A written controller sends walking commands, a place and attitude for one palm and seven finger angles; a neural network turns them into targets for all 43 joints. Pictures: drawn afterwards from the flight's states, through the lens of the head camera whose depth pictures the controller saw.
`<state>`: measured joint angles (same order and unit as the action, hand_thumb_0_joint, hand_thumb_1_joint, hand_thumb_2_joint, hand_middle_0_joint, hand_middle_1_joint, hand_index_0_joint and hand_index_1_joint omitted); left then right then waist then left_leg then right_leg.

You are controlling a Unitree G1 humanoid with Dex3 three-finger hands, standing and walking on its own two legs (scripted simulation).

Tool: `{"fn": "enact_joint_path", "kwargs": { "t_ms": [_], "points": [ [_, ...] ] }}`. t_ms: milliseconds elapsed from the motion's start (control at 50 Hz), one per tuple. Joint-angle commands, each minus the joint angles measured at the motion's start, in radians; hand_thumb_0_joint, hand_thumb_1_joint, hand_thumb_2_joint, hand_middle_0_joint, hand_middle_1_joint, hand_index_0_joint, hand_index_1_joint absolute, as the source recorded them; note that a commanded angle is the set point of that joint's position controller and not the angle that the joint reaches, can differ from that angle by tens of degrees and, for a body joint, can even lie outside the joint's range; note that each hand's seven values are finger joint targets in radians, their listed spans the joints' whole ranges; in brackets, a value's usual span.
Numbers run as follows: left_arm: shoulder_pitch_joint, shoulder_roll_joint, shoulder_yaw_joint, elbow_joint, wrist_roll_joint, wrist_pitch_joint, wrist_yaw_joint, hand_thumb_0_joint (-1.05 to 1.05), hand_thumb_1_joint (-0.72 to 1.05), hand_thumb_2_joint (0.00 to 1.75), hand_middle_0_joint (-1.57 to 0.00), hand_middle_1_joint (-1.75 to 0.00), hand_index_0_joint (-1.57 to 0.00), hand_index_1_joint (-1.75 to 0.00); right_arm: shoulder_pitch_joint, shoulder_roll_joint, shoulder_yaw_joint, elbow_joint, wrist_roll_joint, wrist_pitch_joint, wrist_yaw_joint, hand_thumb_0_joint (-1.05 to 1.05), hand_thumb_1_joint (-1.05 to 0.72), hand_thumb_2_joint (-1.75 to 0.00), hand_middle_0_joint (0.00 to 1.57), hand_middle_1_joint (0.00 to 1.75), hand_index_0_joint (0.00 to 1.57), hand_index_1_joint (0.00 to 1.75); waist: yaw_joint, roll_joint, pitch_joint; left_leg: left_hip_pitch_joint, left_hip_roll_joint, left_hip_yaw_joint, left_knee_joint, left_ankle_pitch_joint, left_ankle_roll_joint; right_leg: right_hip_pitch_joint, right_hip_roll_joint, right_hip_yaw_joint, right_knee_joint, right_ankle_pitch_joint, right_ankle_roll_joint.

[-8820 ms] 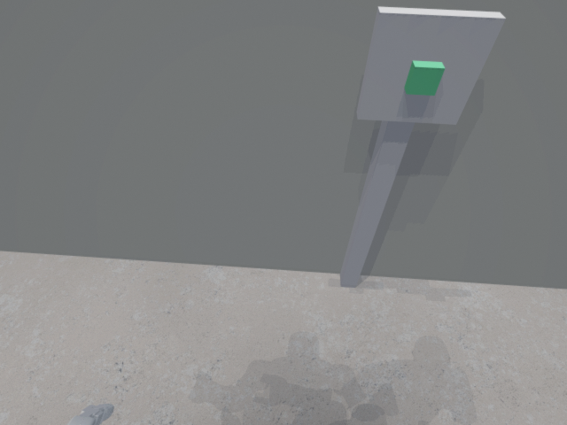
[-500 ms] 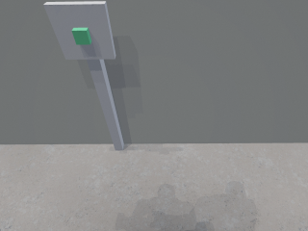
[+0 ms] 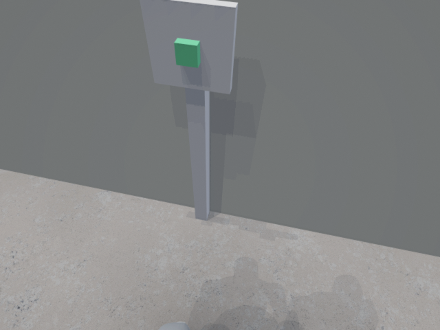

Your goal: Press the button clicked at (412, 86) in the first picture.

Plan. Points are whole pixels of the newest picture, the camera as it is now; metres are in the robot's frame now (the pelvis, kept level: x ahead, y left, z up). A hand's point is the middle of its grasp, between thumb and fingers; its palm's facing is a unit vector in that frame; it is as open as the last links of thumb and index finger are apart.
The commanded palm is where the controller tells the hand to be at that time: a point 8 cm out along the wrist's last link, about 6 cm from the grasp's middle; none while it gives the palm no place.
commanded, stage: take the last steps up to it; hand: left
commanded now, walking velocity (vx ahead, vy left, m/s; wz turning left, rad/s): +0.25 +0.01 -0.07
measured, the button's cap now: (188, 52) +0.68 +0.18 +0.15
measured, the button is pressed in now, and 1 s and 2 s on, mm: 0 0 0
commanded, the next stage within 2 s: come to a stop and stand still in 0.32 s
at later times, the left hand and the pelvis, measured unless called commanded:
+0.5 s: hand (146, 261) +0.27 +0.21 -0.15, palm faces -0.07 -0.98 -0.20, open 7.4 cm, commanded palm none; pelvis +0.14 +0.04 +0.01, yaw -4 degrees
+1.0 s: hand (110, 307) +0.17 +0.26 -0.17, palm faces +0.02 -0.98 -0.19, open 7.3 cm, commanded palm none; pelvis +0.13 +0.07 +0.01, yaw -3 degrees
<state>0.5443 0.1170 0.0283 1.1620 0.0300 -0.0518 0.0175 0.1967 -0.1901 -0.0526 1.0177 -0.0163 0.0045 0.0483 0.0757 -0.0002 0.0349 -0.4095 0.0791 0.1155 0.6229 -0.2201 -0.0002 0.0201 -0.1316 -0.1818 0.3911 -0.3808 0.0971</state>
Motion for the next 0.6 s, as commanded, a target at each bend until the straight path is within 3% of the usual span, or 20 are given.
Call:
{"fn": "enact_joint_path", "kwargs": {
  "t_ms": [0, 20, 40, 60, 80, 120, 180, 280, 340, 380, 420, 460, 480, 500, 520, 540, 560, 580],
  "points": [
    [0.012, 0.071, 0.017, -0.072, -0.019, -0.004, 0.004, 0.0, 0.9, 0.9, -0.2, -0.3, -0.2, -0.3, 0.372, -0.255, -0.055, 0.045, -0.011, -0.058, -0.05, 0.0, -0.9, -0.9, 0.2, 0.3, 0.2, 0.3, -0.187, 0.357, -0.198, 0.662, 0.313, -0.427, -0.253, 0.164, 0.122, -0.548, 0.073, -0.013, 0.641, -0.216, -0.072],
    [-0.059, 0.081, 0.012, -0.101, -0.016, 0.004, 0.011, 0.0, 0.9, 0.9, -0.2, -0.3, -0.2, -0.3, 0.387, -0.255, -0.051, 0.067, -0.004, -0.051, -0.065, 0.0, -0.9, -0.9, 0.2, 0.3, 0.2, 0.3, -0.201, 0.315, -0.215, 0.653, 0.364, -0.473, -0.321, 0.137, 0.162, -0.622, 0.075, 0.1, 0.809, -0.253, -0.092],
    [-0.128, 0.08, 0.013, -0.109, -0.02, 0.002, 0.011, 0.0, 0.9, 0.9, -0.2, -0.3, -0.2, -0.3, 0.31, -0.224, -0.046, 0.053, -0.001, -0.051, -0.073, 0.0, -0.9, -0.9, 0.2, 0.3, 0.2, 0.3, -0.186, 0.244, -0.155, 0.548, 0.376, -0.461, -0.337, 0.103, 0.19, -0.664, 0.032, 0.137, 0.896, -0.183, -0.103],
    [-0.178, 0.092, 0.016, -0.106, -0.018, 0.001, 0.001, 0.0, 0.9, 0.9, -0.2, -0.3, -0.2, -0.3, 0.225, -0.166, -0.034, 0.03, 0.0, -0.056, -0.073, 0.0, -0.9, -0.9, 0.2, 0.3, 0.2, 0.3, -0.158, 0.108, -0.052, 0.421, 0.345, -0.393, -0.351, 0.085, 0.195, -0.669, -0.009, 0.143, 0.909, -0.102, -0.102],
    [-0.198, 0.078, 0.021, -0.101, -0.009, 0.003, -0.007, 0.0, 0.9, 0.9, -0.2, -0.3, -0.2, -0.3, 0.182, -0.115, -0.017, 0.021, -0.005, -0.065, -0.071, 0.0, -0.9, -0.9, 0.2, 0.3, 0.2, 0.3, -0.132, 0.071, 0.027, 0.297, 0.301, -0.316, -0.377, 0.132, 0.173, -0.634, -0.024, 0.148, 0.878, -0.039, -0.096],
    [-0.14, 0.042, 0.024, -0.083, -0.002, 0.024, -0.01, 0.0, 0.9, 0.9, -0.2, -0.3, -0.2, -0.3, 0.139, -0.05, -0.004, 0.017, -0.004, -0.079, -0.072, 0.0, -0.9, -0.9, 0.2, 0.3, 0.2, 0.3, -0.078, 0.098, 0.049, 0.182, 0.241, -0.18, -0.415, 0.179, 0.142, -0.54, -0.027, 0.141, 0.806, 0.033, -0.084],
    [-0.125, 0.044, 0.031, -0.092, 0.001, 0.044, -0.013, 0.0, 0.9, 0.9, -0.2, -0.3, -0.2, -0.3, 0.129, -0.041, -0.001, 0.009, -0.001, -0.087, -0.075, 0.0, -0.9, -0.9, 0.2, 0.3, 0.2, 0.3, -0.05, 0.097, 0.044, 0.172, 0.212, -0.136, -0.449, 0.187, 0.153, -0.539, -0.016, 0.143, 0.741, 0.118, -0.072],
    [-0.263, 0.074, 0.034, -0.156, -0.002, 0.055, -0.017, 0.0, 0.9, 0.9, -0.2, -0.3, -0.2, -0.3, 0.164, -0.057, -0.003, 0.023, -0.002, -0.087, -0.077, 0.0, -0.9, -0.9, 0.2, 0.3, 0.2, 0.3, -0.057, 0.067, 0.07, 0.273, 0.218, -0.119, -0.444, 0.327, 0.173, -0.608, -0.016, 0.151, 0.583, 0.183, -0.056],
    [-0.352, 0.077, 0.027, -0.19, -0.005, 0.053, -0.014, 0.0, 0.9, 0.9, -0.2, -0.3, -0.2, -0.3, 0.205, -0.064, -0.006, 0.045, -0.008, -0.081, -0.078, 0.0, -0.9, -0.9, 0.2, 0.3, 0.2, 0.3, -0.082, 0.068, 0.072, 0.333, 0.22, -0.095, -0.399, 0.445, 0.169, -0.58, 0.001, 0.126, 0.455, 0.166, -0.064],
    [-0.402, 0.072, 0.023, -0.206, -0.007, 0.049, -0.013, 0.0, 0.9, 0.9, -0.2, -0.3, -0.2, -0.3, 0.237, -0.065, -0.006, 0.063, -0.012, -0.074, -0.078, 0.0, -0.9, -0.9, 0.2, 0.3, 0.2, 0.3, -0.097, 0.05, 0.091, 0.326, 0.229, -0.101, -0.382, 0.457, 0.167, -0.543, 0.015, 0.113, 0.392, 0.143, -0.076],
    [-0.415, 0.065, 0.017, -0.209, -0.008, 0.047, -0.01, 0.0, 0.9, 0.9, -0.2, -0.3, -0.2, -0.3, 0.241, -0.063, 0.0, 0.076, -0.014, -0.066, -0.082, 0.0, -0.9, -0.9, 0.2, 0.3, 0.2, 0.3, -0.102, 0.076, 0.092, 0.328, 0.213, -0.082, -0.332, 0.544, 0.154, -0.484, 0.037, 0.092, 0.314, 0.127, -0.084],
    [-0.376, 0.065, 0.011, -0.189, -0.011, 0.041, -0.001, 0.0, 0.9, 0.9, -0.2, -0.3, -0.2, -0.3, 0.243, -0.051, 0.008, 0.091, -0.012, -0.058, -0.089, 0.0, -0.9, -0.9, 0.2, 0.3, 0.2, 0.3, -0.081, 0.047, 0.059, 0.32, 0.181, -0.064, -0.231, 0.696, 0.112, -0.348, 0.072, 0.077, 0.187, 0.197, -0.092],
    [-0.31, 0.081, 0.012, -0.168, -0.012, 0.035, 0.004, 0.0, 0.9, 0.9, -0.2, -0.3, -0.2, -0.3, 0.241, -0.049, 0.012, 0.096, -0.005, -0.057, -0.091, 0.0, -0.9, -0.9, 0.2, 0.3, 0.2, 0.3, -0.048, 0.029, 0.021, 0.306, 0.152, -0.047, -0.159, 0.709, 0.077, -0.237, 0.072, 0.081, 0.081, 0.327, -0.091],
    [-0.229, 0.128, 0.018, -0.137, -0.01, 0.027, 0.014, 0.0, 0.9, 0.9, -0.2, -0.3, -0.2, -0.3, 0.242, -0.034, 0.015, 0.098, 0.005, -0.058, -0.091, 0.0, -0.9, -0.9, 0.2, 0.3, 0.2, 0.3, -0.025, -0.011, -0.041, 0.237, 0.104, -0.02, -0.084, 0.592, 0.033, -0.086, 0.014, 0.14, 0.067, 0.663, -0.106],
    [-0.194, 0.175, 0.023, -0.12, -0.016, 0.022, 0.021, 0.0, 0.9, 0.9, -0.2, -0.3, -0.2, -0.3, 0.26, -0.015, 0.012, 0.091, 0.016, -0.05, -0.089, 0.0, -0.9, -0.9, 0.2, 0.3, 0.2, 0.3, -0.04, -0.042, -0.099, 0.133, 0.043, -0.001, -0.035, 0.306, -0.01, 0.027, -0.125, 0.265, 0.13, 1.014, -0.179],
    [-0.191, 0.213, 0.024, -0.114, -0.022, 0.026, 0.023, 0.0, 0.9, 0.9, -0.2, -0.3, -0.2, -0.3, 0.281, 0.003, 0.008, 0.096, 0.023, -0.034, -0.087, 0.0, -0.9, -0.9, 0.2, 0.3, 0.2, 0.3, -0.052, -0.039, -0.1, 0.11, -0.019, -0.007, 0.01, 0.004, -0.031, 0.013, -0.221, 0.285, 0.125, 1.178, -0.252],
    [-0.193, 0.224, 0.036, -0.116, -0.021, 0.022, 0.029, 0.0, 0.9, 0.9, -0.2, -0.3, -0.2, -0.3, 0.282, 0.015, 0.002, 0.096, 0.023, -0.012, -0.089, 0.0, -0.9, -0.9, 0.2, 0.3, 0.2, 0.3, -0.052, -0.161, -0.135, 0.1, -0.04, -0.004, 0.13, -0.295, -0.043, 0.008, -0.263, 0.326, 0.098, 1.265, -0.325],
    [-0.214, 0.221, 0.037, -0.127, -0.018, 0.024, 0.035, 0.0, 0.9, 0.9, -0.2, -0.3, -0.2, -0.3, 0.247, 0.006, -0.001, 0.085, 0.022, 0.001, -0.09, 0.0, -0.9, -0.9, 0.2, 0.3, 0.2, 0.3, -0.037, -0.206, -0.151, 0.106, -0.028, -0.045, 0.235, -0.416, -0.035, -0.057, -0.284, 0.349, 0.056, 1.198, -0.354]
  ]
}}
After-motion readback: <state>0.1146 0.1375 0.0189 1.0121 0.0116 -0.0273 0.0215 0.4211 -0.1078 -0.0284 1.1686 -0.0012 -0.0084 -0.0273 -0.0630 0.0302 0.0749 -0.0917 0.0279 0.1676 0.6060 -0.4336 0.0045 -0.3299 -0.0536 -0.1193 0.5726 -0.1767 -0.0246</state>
